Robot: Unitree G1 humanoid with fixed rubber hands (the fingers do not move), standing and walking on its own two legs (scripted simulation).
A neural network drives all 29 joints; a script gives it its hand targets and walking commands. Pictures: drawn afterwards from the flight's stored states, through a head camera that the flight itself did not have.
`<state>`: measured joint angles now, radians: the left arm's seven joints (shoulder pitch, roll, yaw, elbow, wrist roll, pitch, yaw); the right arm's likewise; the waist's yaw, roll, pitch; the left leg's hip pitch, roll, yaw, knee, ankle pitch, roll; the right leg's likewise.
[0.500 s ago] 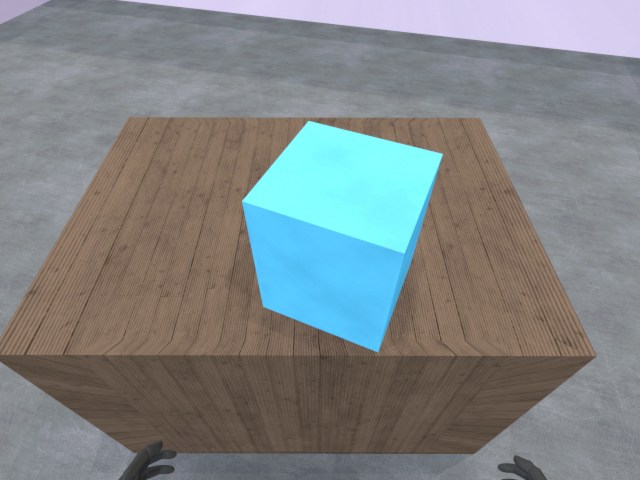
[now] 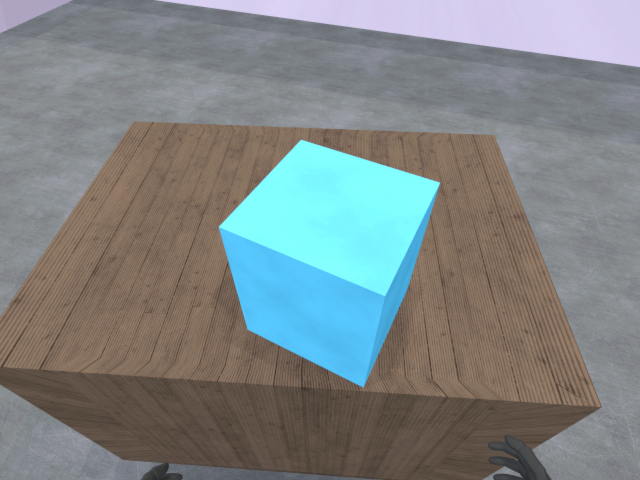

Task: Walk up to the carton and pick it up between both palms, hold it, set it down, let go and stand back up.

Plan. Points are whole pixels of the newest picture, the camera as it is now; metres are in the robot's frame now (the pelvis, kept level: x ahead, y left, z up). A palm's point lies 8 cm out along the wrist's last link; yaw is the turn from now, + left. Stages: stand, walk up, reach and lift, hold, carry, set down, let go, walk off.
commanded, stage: walk up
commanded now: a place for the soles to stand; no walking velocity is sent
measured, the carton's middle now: (332, 264) +0.41 +0.01 +0.01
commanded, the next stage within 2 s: reach and lift in 1.20 s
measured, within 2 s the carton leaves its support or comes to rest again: neither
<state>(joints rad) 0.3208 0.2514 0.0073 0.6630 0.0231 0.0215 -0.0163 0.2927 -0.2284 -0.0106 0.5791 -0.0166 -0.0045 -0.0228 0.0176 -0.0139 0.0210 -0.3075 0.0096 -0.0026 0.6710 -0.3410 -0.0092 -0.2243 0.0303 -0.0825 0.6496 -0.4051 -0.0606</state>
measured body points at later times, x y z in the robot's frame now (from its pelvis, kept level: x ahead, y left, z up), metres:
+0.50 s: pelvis +0.00 -0.01 +0.00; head +0.01 +0.00 +0.45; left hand +0.11 +0.26 -0.10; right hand +0.13 -0.25 -0.10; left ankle +0.01 +0.13 -0.72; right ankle -0.03 -0.08 -0.72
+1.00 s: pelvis -0.02 +0.00 +0.01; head -0.01 +0.02 +0.45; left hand +0.05 +0.28 -0.11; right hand +0.13 -0.24 -0.09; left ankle +0.01 +0.13 -0.72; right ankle -0.03 -0.08 -0.72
